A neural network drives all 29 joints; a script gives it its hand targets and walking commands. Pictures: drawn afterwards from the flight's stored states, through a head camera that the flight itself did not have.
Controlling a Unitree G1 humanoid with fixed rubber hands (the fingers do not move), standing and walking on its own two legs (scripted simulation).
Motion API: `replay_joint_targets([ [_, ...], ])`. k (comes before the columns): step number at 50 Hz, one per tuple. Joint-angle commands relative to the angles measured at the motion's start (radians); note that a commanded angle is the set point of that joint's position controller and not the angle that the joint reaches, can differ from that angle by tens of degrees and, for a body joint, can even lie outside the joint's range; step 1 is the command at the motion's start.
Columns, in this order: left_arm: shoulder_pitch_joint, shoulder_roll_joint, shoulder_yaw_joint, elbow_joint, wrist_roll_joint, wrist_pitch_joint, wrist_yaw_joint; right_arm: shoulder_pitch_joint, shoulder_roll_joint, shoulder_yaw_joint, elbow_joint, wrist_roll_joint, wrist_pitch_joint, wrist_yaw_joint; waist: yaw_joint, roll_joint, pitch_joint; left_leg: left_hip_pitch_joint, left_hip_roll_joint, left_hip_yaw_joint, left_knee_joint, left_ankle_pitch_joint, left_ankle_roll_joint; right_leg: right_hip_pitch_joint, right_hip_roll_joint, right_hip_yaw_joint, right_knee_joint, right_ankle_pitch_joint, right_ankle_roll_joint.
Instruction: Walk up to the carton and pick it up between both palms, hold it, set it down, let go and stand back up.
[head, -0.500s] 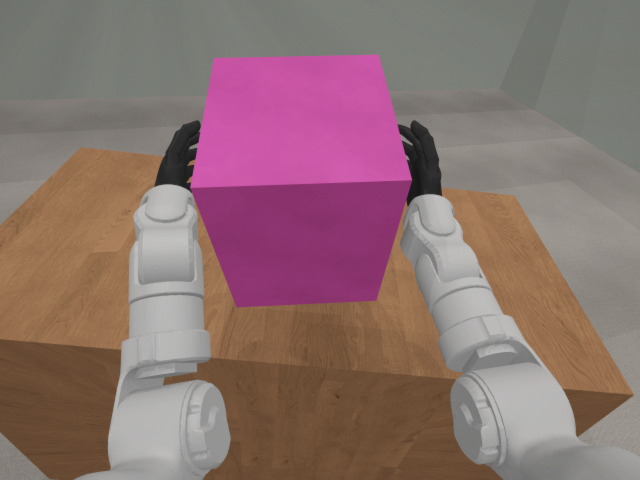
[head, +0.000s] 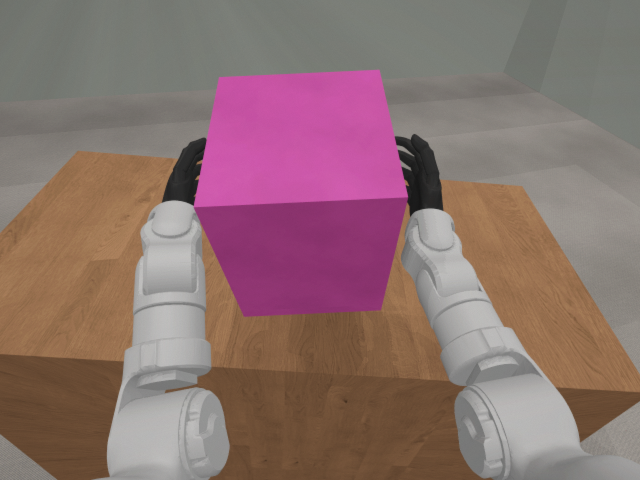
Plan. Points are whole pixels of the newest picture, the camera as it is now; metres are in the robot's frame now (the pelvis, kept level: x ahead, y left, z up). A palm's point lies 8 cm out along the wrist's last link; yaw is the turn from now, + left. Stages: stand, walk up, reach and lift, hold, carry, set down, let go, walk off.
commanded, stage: set down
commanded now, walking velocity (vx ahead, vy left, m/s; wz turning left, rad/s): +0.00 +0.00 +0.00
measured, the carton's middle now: (306, 203) +0.42 -0.03 +0.15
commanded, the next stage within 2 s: none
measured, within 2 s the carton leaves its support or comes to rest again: rests again in 1.96 s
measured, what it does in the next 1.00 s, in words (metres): stands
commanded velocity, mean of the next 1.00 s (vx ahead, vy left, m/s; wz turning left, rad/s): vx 0.00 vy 0.00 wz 0.00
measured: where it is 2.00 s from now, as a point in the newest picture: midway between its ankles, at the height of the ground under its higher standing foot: outside the picture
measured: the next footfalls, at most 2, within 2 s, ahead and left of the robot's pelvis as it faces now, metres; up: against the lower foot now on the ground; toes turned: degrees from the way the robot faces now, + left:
none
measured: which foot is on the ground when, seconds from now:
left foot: down 0.00-1.00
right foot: down 0.00-1.00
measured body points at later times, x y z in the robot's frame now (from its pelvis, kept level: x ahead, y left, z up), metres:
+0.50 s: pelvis -0.02 +0.01 +0.00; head -0.02 +0.04 +0.45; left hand +0.43 +0.10 +0.16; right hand +0.37 -0.18 +0.16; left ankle +0.01 +0.14 -0.75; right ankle -0.02 -0.15 -0.75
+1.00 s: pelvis +0.01 +0.01 +0.00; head +0.02 +0.05 +0.45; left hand +0.46 +0.10 +0.13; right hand +0.38 -0.19 +0.13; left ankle +0.01 +0.14 -0.75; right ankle -0.02 -0.14 -0.75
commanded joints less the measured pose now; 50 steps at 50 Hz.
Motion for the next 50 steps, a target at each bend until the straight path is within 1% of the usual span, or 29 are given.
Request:
replay_joint_targets([
  [1,-0.655,-0.513,-0.449,-0.113,-0.127,-0.062,-0.143,-0.620,0.435,0.262,-0.224,-0.008,-0.048,0.120,-0.044,0.160,-0.396,0.134,-0.109,0.123,0.028,0.487,-0.035,0.052,0.107,-0.108,0.035,0.449,0.009],
  [2,-0.642,-0.485,-0.406,-0.045,-0.113,-0.060,-0.153,-0.587,0.454,0.237,-0.173,-0.035,-0.021,0.118,-0.044,0.119,-0.329,0.102,-0.107,0.131,-0.015,0.352,-0.008,0.043,0.091,-0.097,0.005,0.354,0.006],
  [3,-0.660,-0.497,-0.402,-0.049,-0.118,-0.048,-0.154,-0.623,0.435,0.234,-0.223,-0.035,-0.027,0.134,-0.019,0.119,-0.337,0.087,-0.105,0.135,-0.025,0.308,-0.010,0.044,0.099,-0.096,0.015,0.310,0.010],
  [4,-0.654,-0.499,-0.378,-0.021,-0.097,-0.044,-0.149,-0.620,0.453,0.200,-0.204,-0.051,-0.012,0.131,-0.043,0.155,-0.328,0.076,-0.099,0.142,-0.037,0.266,-0.013,0.034,0.085,-0.108,0.004,0.253,0.004],
  [5,-0.667,-0.497,-0.388,-0.033,-0.096,-0.054,-0.155,-0.632,0.433,0.178,-0.205,-0.036,-0.030,0.138,-0.009,0.180,-0.322,0.053,-0.115,0.150,-0.049,0.255,-0.015,0.022,0.095,-0.106,-0.005,0.224,-0.007],
  [7,-0.668,-0.532,-0.400,-0.033,-0.107,-0.055,-0.143,-0.660,0.417,0.146,-0.205,-0.069,-0.038,0.150,-0.020,0.208,-0.367,0.084,-0.098,0.145,-0.026,0.306,-0.034,-0.029,0.099,-0.112,0.001,0.196,-0.014],
  [8,-0.683,-0.516,-0.377,0.020,-0.093,-0.062,-0.146,-0.658,0.430,0.122,-0.192,-0.075,-0.039,0.153,-0.038,0.173,-0.365,0.089,-0.101,0.151,-0.029,0.289,-0.032,-0.041,0.101,-0.109,-0.008,0.192,-0.013],
  [9,-0.724,-0.537,-0.396,-0.002,-0.107,-0.088,-0.138,-0.664,0.444,0.129,-0.182,-0.096,-0.048,0.157,-0.023,0.195,-0.421,0.112,-0.098,0.147,-0.026,0.319,-0.027,-0.043,0.095,-0.109,0.003,0.206,-0.014],
  [10,-0.747,-0.529,-0.376,0.018,-0.105,-0.097,-0.132,-0.718,0.448,0.118,-0.206,-0.103,-0.058,0.165,-0.006,0.168,-0.458,0.101,-0.099,0.143,-0.019,0.307,-0.029,-0.052,0.104,-0.111,0.004,0.191,-0.015],
  [11,-0.764,-0.543,-0.404,0.003,-0.116,-0.120,-0.123,-0.711,0.465,0.122,-0.184,-0.107,-0.067,0.170,-0.022,0.178,-0.493,0.132,-0.095,0.143,-0.023,0.326,-0.033,-0.071,0.105,-0.124,0.013,0.204,-0.010],
  [12,-0.769,-0.540,-0.384,0.059,-0.124,-0.133,-0.116,-0.717,0.458,0.109,-0.179,-0.132,-0.070,0.179,-0.003,0.170,-0.490,0.126,-0.093,0.144,-0.013,0.317,-0.025,-0.091,0.096,-0.116,0.008,0.179,-0.016],
  [14,-0.759,-0.519,-0.353,0.142,-0.116,-0.155,-0.121,-0.680,0.462,0.044,-0.112,-0.180,-0.068,0.173,-0.040,0.134,-0.470,0.098,-0.092,0.150,-0.048,0.199,-0.008,-0.093,0.083,-0.112,-0.001,0.155,-0.009],
  [15,-0.762,-0.502,-0.311,0.170,-0.101,-0.155,-0.124,-0.680,0.437,0.036,-0.088,-0.190,-0.063,0.184,-0.003,0.132,-0.410,0.060,-0.090,0.149,-0.062,0.168,-0.005,-0.087,0.088,-0.109,-0.008,0.125,-0.008],
  [19,-0.775,-0.475,-0.243,0.268,-0.080,-0.158,-0.133,-0.700,0.463,-0.037,-0.062,-0.234,-0.053,0.198,0.020,0.113,-0.380,0.006,-0.094,0.175,-0.108,0.001,0.018,-0.069,0.074,-0.092,-0.021,0.012,-0.006],
  [21,-0.806,-0.465,-0.214,0.273,-0.075,-0.189,-0.131,-0.699,0.483,-0.045,-0.050,-0.256,-0.059,0.203,0.051,0.090,-0.401,-0.006,-0.094,0.179,-0.111,0.030,0.016,-0.048,0.081,-0.091,-0.014,0.047,-0.004],
  [22,-0.784,-0.490,-0.216,0.307,-0.077,-0.194,-0.127,-0.710,0.499,-0.036,-0.035,-0.249,-0.066,0.206,0.034,0.101,-0.403,0.008,-0.095,0.173,-0.100,0.083,0.013,-0.039,0.076,-0.092,0.006,0.096,-0.003],
  [24,-0.765,-0.468,-0.190,0.308,-0.070,-0.208,-0.135,-0.704,0.519,-0.014,-0.048,-0.258,-0.066,0.205,0.044,0.050,-0.445,0.001,-0.104,0.188,-0.098,0.117,0.023,0.029,0.073,-0.083,0.017,0.198,0.010],
  [28,-0.762,-0.476,-0.195,0.289,-0.060,-0.242,-0.138,-0.668,0.532,0.025,-0.032,-0.260,-0.092,0.198,0.056,0.103,-0.463,0.025,-0.106,0.182,-0.061,0.259,0.002,0.064,0.075,-0.079,0.036,0.353,0.016],
  [29,-0.743,-0.474,-0.183,0.303,-0.051,-0.251,-0.137,-0.647,0.554,0.027,-0.024,-0.276,-0.087,0.196,0.046,0.045,-0.494,0.036,-0.105,0.179,-0.058,0.284,0.008,0.092,0.077,-0.081,0.047,0.431,0.017],
  [31,-0.760,-0.478,-0.224,0.282,-0.079,-0.267,-0.137,-0.672,0.561,0.062,-0.068,-0.259,-0.107,0.186,0.049,0.088,-0.547,0.034,-0.103,0.170,-0.037,0.314,0.002,0.089,0.077,-0.081,0.063,0.463,0.021],
  [35,-0.784,-0.499,-0.270,0.253,-0.083,-0.283,-0.143,-0.566,0.580,0.025,-0.005,-0.277,-0.096,0.177,-0.015,0.120,-0.509,0.089,-0.097,0.166,-0.021,0.398,-0.024,0.027,0.090,-0.097,0.042,0.457,0.007],
  [36,-0.775,-0.525,-0.280,0.234,-0.098,-0.276,-0.138,-0.595,0.584,0.034,-0.027,-0.261,-0.101,0.174,0.005,0.131,-0.514,0.101,-0.098,0.163,-0.009,0.427,-0.031,0.022,0.097,-0.088,0.041,0.453,0.008],
  [37,-0.826,-0.514,-0.302,0.207,-0.112,-0.290,-0.133,-0.577,0.577,0.033,0.003,-0.265,-0.093,0.163,-0.034,0.145,-0.521,0.082,-0.094,0.156,-0.004,0.410,-0.035,0.008,0.090,-0.083,0.045,0.458,0.007],
  [40,-0.753,-0.564,-0.364,0.229,-0.112,-0.286,-0.132,-0.599,0.569,0.055,-0.038,-0.239,-0.130,0.155,-0.020,0.206,-0.580,0.167,-0.092,0.153,0.038,0.578,-0.056,-0.035,0.106,-0.107,0.059,0.533,0.009],
  [42,-0.812,-0.566,-0.387,0.194,-0.143,-0.303,-0.127,-0.591,0.590,0.072,-0.041,-0.240,-0.126,0.157,-0.043,0.181,-0.607,0.165,-0.091,0.145,0.051,0.585,-0.055,-0.057,0.105,-0.100,0.050,0.530,0.003],
  [43,-0.759,-0.554,-0.347,0.244,-0.122,-0.285,-0.126,-0.590,0.574,0.058,-0.040,-0.233,-0.115,0.148,-0.032,0.161,-0.556,0.120,-0.094,0.144,0.047,0.550,-0.049,-0.020,0.101,-0.087,0.045,0.551,0.001],
  [46,-0.730,-0.538,-0.320,0.248,-0.103,-0.282,-0.127,-0.561,0.575,0.070,-0.024,-0.226,-0.100,0.145,-0.022,0.159,-0.559,0.117,-0.091,0.135,0.025,0.519,-0.044,-0.013,0.100,-0.090,0.045,0.538,0.007],
  [48,-0.754,-0.522,-0.328,0.270,-0.114,-0.282,-0.133,-0.568,0.574,0.031,-0.022,-0.245,-0.093,0.145,-0.043,0.177,-0.539,0.075,-0.104,0.152,0.014,0.482,-0.041,0.000,0.089,-0.089,0.049,0.558,0.010],
  [50,-0.704,-0.499,-0.272,0.337,-0.081,-0.263,-0.145,-0.561,0.581,0.016,-0.024,-0.246,-0.084,0.141,-0.011,0.163,-0.481,0.041,-0.098,0.164,-0.007,0.430,-0.025,0.014,0.081,-0.084,0.048,0.539,0.004],
])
